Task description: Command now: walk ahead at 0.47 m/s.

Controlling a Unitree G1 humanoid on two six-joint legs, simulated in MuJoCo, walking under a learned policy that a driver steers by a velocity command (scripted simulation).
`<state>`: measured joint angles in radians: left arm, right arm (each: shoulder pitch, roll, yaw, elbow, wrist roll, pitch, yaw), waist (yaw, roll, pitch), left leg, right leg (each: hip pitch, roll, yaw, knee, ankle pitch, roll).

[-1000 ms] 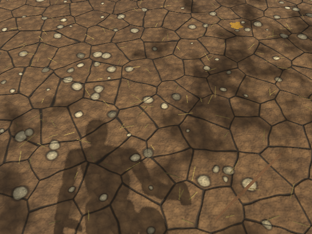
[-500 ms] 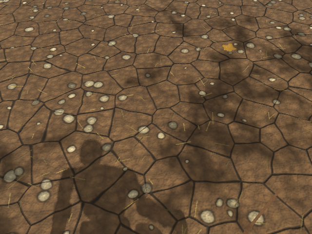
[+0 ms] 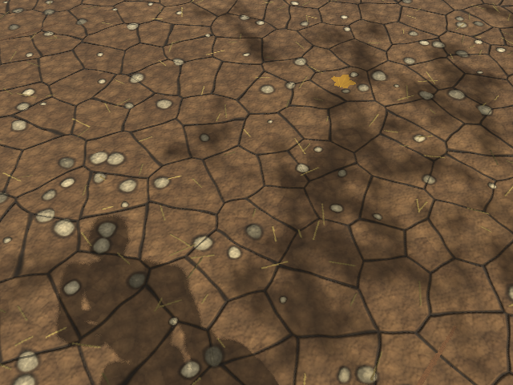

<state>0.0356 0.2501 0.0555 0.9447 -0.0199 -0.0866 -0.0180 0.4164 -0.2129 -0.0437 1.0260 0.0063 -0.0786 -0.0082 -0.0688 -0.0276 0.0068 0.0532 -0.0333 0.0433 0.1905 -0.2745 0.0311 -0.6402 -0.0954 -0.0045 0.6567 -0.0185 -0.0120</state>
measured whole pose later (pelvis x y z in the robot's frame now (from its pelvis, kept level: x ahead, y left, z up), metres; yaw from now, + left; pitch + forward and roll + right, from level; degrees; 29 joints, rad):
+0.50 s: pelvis +0.27 -0.06 +0.00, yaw +6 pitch +0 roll -2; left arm 0.31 0.24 0.06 1.03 0.02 -0.11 0.01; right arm 0.16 -0.26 -0.09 0.91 0.02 -0.06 0.00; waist 0.05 0.03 0.00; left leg -0.72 0.11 -0.09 0.82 0.06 0.03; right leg -0.01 0.06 -0.15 0.20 -0.20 -0.06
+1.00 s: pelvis +0.55 +0.05 +0.00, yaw +23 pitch +2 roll +0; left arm 0.04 0.29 0.06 0.80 0.01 -0.11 0.01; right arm 0.32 -0.25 -0.08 0.80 0.02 -0.06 0.00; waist -0.04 -0.03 0.03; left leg -0.17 -0.11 -0.08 0.33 -0.18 0.10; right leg -0.66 -0.11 0.09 0.80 -0.11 0.05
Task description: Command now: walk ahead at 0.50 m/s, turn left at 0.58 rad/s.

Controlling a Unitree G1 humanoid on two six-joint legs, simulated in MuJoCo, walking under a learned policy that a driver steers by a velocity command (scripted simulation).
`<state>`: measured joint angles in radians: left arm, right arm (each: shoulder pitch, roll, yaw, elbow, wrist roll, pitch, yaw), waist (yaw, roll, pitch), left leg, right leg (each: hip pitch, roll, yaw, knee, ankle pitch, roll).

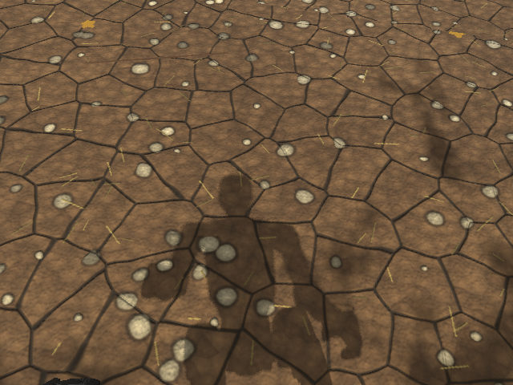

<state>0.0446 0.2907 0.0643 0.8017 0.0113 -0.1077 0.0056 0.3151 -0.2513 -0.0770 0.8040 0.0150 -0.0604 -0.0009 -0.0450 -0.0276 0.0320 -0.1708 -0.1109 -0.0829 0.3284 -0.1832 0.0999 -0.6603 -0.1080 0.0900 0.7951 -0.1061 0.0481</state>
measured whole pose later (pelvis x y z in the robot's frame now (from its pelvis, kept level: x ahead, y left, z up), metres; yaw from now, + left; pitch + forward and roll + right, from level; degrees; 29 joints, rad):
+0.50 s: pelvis +0.28 -0.04 +0.00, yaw +14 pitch +2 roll -1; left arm 0.35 0.27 0.07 0.89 -0.01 -0.10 -0.02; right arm 0.15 -0.29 -0.07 0.67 0.01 -0.05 0.00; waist 0.08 0.04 0.02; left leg -0.65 0.10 -0.06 0.86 -0.17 0.01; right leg -0.12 0.02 -0.08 0.28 -0.20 -0.03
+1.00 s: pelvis +0.43 +0.03 -0.01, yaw -1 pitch +2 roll +2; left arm 0.17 0.31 0.08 0.72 -0.01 0.05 0.00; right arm 0.14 -0.28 -0.08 0.76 -0.01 -0.03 -0.02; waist -0.01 -0.02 0.04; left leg -0.26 0.06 0.19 0.42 -0.18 0.00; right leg -0.54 -0.07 -0.02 0.83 -0.28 0.04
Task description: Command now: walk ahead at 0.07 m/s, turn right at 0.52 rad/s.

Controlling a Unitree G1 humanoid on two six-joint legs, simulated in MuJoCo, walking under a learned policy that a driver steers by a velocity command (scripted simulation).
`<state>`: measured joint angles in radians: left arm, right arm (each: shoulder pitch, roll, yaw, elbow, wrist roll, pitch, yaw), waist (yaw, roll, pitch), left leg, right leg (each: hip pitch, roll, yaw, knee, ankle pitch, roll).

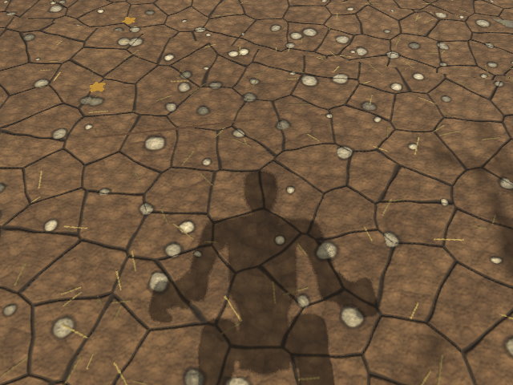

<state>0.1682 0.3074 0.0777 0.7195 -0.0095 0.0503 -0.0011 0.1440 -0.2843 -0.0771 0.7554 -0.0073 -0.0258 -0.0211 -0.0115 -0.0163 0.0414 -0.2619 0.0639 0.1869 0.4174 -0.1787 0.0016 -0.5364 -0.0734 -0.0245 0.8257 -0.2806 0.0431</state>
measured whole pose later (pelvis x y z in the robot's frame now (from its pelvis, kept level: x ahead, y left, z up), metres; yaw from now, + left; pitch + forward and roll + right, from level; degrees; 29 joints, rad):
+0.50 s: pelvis +0.04 -0.02 +0.00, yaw -17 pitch +3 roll +1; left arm 0.17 0.31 0.08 0.61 -0.01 0.04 0.02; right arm 0.10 -0.29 -0.08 0.77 0.01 -0.01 -0.02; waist 0.02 -0.01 0.03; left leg -0.40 -0.03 -0.09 0.69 -0.35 -0.06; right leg -0.36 0.09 0.16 0.51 -0.19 -0.04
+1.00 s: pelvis +0.08 -0.05 +0.00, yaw -22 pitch +2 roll +0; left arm 0.29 0.26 0.05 0.68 -0.01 -0.05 0.00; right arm 0.28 -0.29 -0.06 0.80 0.03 -0.04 0.01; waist -0.01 0.03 -0.02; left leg -0.37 0.03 -0.02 0.86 -0.44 0.02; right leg -0.18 0.03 0.01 0.45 -0.30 -0.04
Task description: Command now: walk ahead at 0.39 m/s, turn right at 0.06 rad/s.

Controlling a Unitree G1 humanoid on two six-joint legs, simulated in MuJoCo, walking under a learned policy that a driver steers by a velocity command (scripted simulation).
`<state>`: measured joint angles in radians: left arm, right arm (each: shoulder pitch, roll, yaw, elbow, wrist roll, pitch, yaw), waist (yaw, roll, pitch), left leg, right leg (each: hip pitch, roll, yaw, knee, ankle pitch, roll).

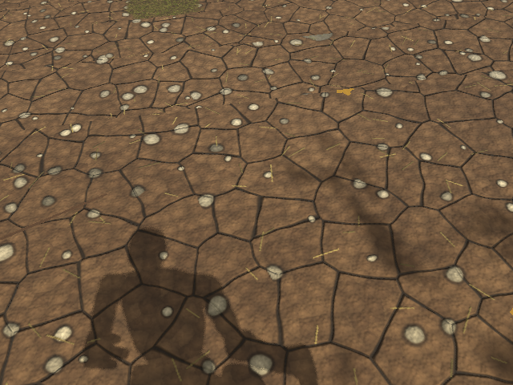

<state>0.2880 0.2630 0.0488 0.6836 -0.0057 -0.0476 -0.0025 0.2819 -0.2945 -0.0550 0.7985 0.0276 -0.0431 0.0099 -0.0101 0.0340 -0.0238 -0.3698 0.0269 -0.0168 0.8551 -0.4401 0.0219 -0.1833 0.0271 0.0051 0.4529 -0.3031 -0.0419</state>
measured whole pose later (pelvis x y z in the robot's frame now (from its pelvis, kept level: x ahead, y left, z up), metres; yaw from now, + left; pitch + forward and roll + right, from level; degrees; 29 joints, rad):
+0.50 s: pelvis +0.24 +0.07 +0.00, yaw +0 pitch +1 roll +0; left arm 0.32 0.30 0.05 0.75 -0.03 -0.07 0.01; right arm 0.19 -0.28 -0.04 0.76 -0.01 -0.08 0.04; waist 0.01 -0.03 0.05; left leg -0.34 -0.05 0.06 0.47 -0.16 0.07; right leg -0.42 -0.06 0.04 1.16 -0.35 -0.02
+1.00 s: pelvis +0.51 +0.01 -0.01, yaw +1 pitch +2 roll +1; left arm 0.10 0.26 0.03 0.69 0.01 -0.08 -0.03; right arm 0.30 -0.31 -0.04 0.85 0.01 -0.04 0.00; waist -0.03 0.01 0.07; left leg -0.33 -0.02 -0.06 1.12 -0.55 -0.02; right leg -0.43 0.01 -0.04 0.50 -0.10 -0.04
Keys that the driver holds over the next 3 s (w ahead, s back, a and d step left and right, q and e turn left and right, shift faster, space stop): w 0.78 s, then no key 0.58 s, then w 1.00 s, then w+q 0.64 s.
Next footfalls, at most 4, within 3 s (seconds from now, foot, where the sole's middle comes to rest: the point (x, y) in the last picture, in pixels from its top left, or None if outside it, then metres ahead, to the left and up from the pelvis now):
0.34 left None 0.33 0.15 -0.78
0.88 right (305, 338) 0.65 -0.08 -0.78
1.26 left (215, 338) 0.65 0.17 -0.78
2.00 left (218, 238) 0.99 0.17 -0.78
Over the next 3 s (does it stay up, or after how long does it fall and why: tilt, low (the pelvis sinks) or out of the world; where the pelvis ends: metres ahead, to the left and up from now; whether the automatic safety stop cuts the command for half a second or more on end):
stays up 1.33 0.06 -0.01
